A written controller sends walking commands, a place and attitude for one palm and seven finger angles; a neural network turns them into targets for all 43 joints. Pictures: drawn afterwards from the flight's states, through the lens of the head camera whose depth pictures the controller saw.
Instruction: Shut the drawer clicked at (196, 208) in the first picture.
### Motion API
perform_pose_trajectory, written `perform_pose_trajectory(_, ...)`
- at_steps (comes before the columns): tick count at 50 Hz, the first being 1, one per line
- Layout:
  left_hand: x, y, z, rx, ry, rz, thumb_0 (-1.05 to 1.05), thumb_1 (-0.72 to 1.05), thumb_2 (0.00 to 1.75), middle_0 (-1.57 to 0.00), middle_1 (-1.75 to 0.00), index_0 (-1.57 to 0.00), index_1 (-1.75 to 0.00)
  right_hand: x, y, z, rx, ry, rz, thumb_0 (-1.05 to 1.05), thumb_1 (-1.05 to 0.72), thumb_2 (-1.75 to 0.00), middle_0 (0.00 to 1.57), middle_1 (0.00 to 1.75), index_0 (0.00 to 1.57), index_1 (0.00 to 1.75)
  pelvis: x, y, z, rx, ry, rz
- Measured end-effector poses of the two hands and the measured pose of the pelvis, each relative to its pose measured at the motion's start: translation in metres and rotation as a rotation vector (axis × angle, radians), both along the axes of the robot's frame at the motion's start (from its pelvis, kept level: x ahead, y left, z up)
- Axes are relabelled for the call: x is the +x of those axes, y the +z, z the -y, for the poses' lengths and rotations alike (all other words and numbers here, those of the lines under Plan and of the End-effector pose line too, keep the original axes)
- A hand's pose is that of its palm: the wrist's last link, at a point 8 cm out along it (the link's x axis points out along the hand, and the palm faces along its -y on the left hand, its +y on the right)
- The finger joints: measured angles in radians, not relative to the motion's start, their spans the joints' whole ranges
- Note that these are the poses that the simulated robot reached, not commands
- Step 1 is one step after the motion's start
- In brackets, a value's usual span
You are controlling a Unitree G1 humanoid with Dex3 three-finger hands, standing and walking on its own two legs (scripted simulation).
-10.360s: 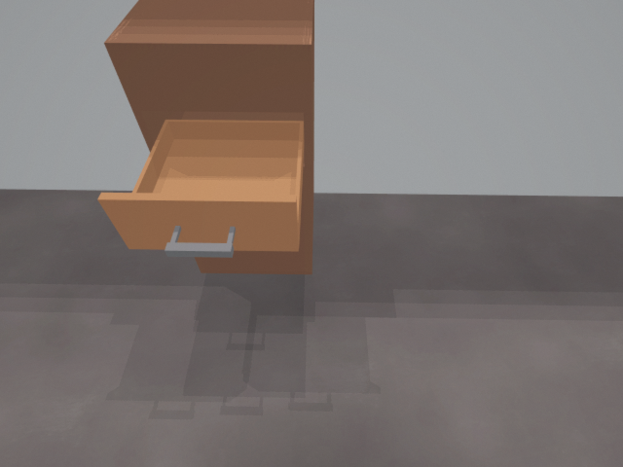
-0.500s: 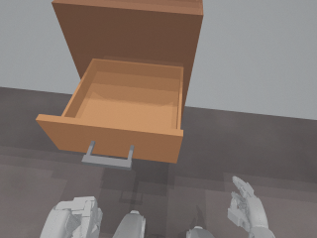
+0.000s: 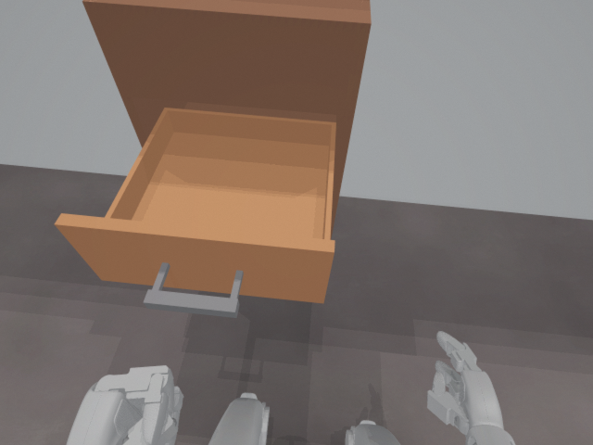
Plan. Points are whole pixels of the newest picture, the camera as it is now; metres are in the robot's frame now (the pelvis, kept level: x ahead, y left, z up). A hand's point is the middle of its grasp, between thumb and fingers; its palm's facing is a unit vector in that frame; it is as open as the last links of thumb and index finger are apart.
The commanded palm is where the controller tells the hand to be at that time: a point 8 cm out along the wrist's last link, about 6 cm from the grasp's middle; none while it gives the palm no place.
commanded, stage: bring the fist close to the handle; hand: left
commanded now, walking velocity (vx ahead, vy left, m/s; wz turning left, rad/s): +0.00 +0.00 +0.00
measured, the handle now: (196, 289) +0.33 +0.18 -0.02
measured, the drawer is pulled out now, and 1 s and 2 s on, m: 0.30 0.30 0.28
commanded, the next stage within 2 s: push the drawer shut in 1.28 s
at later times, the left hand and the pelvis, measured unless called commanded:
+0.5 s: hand (203, 389) +0.19 +0.13 +0.02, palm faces -0.05 -1.00 +0.00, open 3.3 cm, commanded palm +0.17 +0.18 +0.02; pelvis +0.00 +0.00 -0.03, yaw -1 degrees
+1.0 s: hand (219, 364) +0.23 +0.13 -0.02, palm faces -0.06 -1.00 -0.02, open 3.3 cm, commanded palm +0.20 +0.18 -0.02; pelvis +0.00 -0.01 -0.05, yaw -2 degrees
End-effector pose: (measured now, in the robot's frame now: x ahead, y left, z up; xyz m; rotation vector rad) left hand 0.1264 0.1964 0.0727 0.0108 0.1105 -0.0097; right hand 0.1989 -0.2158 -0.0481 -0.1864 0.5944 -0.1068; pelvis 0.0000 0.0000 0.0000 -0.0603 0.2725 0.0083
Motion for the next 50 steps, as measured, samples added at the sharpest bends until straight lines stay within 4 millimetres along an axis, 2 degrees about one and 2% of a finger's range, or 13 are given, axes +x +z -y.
perform_pose_trajectory(7,0.014,-0.019,0.0,-0.012,-0.023,0.008,0.02,0.9,0.9,-1.4,-1.6,-1.4,-1.6,0.003,-0.011,0.005,-0.024,0.005,-0.009,0.01,-0.9,-0.9,0.2,0.3,0.2,0.3,0.0,-0.01,0.001,-0.004,-0.003,-0.026)
perform_pose_trajectory(32,0.057,-0.064,0.015,-0.003,-0.047,0.024,0.02,0.9,0.9,-1.4,-1.6,-1.4,-1.6,-0.006,-0.055,0.005,-0.031,0.019,-0.114,0.01,-0.9,-0.9,0.21,0.3,0.2,0.3,-0.002,-0.038,0.001,-0.001,-0.018,-0.112)
perform_pose_trajectory(46,0.082,-0.091,0.017,0.007,-0.054,0.024,0.02,0.9,0.9,-1.4,-1.6,-1.4,-1.6,-0.01,-0.077,0.016,-0.049,0.018,-0.165,0.01,-0.9,-0.9,0.21,0.3,0.2,0.3,-0.002,-0.053,0.005,0.0,-0.024,-0.157)
perform_pose_trajectory(50,0.086,-0.093,0.015,0.009,-0.053,0.021,0.02,0.9,0.9,-1.4,-1.6,-1.4,-1.6,-0.011,-0.081,0.018,-0.046,0.007,-0.182,0.01,-0.9,-0.9,0.2,0.3,0.2,0.3,-0.001,-0.054,0.006,0.002,-0.027,-0.162)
